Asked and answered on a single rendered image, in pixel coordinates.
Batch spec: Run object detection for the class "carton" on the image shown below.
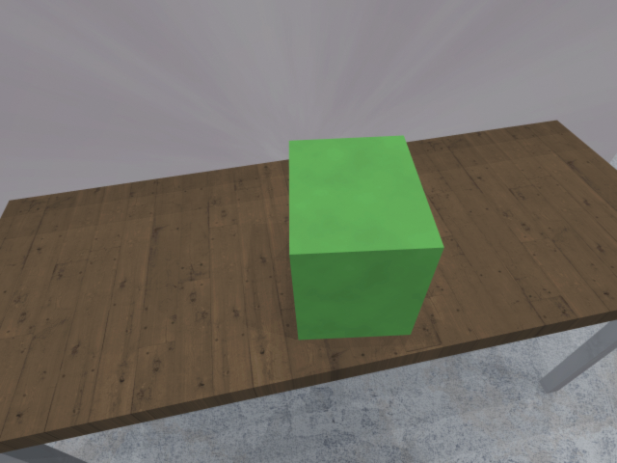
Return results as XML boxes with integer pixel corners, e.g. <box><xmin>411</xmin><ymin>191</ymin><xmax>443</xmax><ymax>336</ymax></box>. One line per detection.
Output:
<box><xmin>289</xmin><ymin>135</ymin><xmax>444</xmax><ymax>340</ymax></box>

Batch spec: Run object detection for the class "table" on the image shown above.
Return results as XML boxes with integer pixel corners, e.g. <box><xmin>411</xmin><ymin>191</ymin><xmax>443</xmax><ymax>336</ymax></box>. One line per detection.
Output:
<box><xmin>0</xmin><ymin>121</ymin><xmax>617</xmax><ymax>463</ymax></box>

